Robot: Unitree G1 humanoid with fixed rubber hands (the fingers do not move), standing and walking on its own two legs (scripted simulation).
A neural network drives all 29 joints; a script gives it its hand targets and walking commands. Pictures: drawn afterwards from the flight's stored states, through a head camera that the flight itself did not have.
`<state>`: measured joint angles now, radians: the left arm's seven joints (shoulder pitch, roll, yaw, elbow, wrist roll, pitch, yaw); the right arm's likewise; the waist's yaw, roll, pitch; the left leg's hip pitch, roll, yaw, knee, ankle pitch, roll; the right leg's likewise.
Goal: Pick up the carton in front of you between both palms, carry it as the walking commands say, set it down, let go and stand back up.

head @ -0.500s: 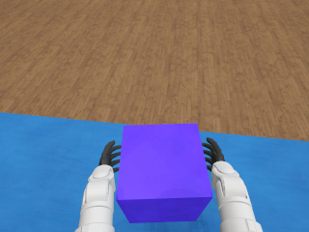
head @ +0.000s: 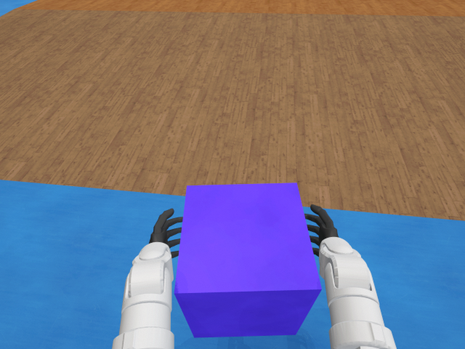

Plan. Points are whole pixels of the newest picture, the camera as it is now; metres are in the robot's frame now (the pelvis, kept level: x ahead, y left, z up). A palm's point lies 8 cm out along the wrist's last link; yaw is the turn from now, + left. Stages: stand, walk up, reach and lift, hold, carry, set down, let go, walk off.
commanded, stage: reach and lift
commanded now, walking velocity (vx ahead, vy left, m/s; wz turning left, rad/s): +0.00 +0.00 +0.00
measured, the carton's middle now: (243, 263) +0.31 +0.00 -0.04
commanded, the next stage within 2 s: hold in 0.56 s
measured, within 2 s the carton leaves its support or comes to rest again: neither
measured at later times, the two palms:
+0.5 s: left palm (160, 245) +0.31 +0.15 +0.04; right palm (328, 239) +0.31 -0.15 +0.04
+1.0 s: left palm (157, 248) +0.29 +0.15 +0.06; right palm (333, 243) +0.29 -0.15 +0.06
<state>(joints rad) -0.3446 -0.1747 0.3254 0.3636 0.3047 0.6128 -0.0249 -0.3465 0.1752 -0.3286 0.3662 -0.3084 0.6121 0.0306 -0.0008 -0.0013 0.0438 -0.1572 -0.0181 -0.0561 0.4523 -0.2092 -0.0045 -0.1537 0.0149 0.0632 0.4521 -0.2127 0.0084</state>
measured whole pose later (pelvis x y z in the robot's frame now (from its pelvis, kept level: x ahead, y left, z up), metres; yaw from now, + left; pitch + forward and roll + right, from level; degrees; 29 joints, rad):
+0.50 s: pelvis +0.02 +0.00 +0.01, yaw +0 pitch -6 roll +0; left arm -0.27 -0.15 0.24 0.27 0.28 0.68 -0.02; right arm -0.27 0.15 -0.23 0.27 -0.28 0.68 0.02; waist 0.00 0.00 0.03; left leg -0.07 -0.01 -0.06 0.37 -0.19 -0.01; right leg -0.07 0.02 0.06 0.37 -0.20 0.00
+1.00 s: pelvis +0.00 +0.00 +0.00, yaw +0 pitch -9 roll +0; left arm -0.27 -0.15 0.23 0.21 0.27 0.76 -0.02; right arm -0.28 0.16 -0.23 0.22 -0.27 0.76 0.02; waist 0.00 0.00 0.05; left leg -0.04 -0.01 -0.06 0.38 -0.19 -0.01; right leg -0.04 0.02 0.06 0.38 -0.19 0.01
